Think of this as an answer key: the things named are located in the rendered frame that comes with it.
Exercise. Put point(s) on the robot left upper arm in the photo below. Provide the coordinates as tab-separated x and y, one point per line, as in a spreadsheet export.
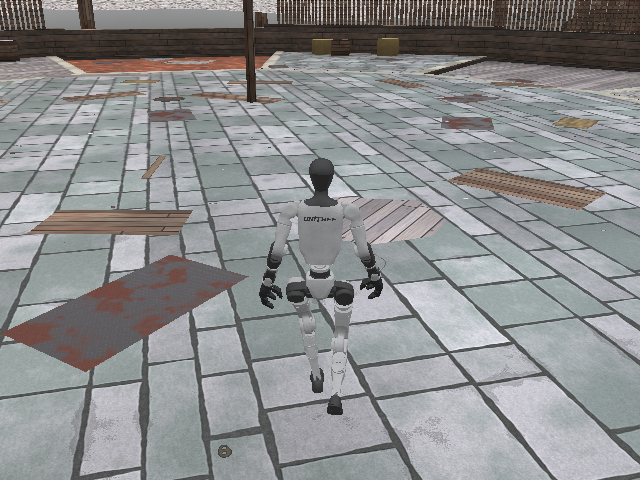
289	210

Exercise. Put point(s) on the robot right hand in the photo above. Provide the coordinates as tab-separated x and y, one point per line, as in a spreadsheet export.
371	284

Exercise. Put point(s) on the robot right upper arm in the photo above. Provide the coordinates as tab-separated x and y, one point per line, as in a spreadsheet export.
353	213

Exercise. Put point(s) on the robot right foot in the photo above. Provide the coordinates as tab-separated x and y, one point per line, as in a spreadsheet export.
335	406

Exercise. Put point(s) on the humanoid robot head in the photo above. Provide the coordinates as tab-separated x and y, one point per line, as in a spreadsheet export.
321	172

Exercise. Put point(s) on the robot left hand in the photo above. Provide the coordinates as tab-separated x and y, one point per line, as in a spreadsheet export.
265	292

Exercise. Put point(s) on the robot left forearm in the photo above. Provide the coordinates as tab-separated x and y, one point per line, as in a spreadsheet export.
271	268

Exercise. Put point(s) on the robot right forearm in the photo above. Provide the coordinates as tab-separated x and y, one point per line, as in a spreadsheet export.
370	265

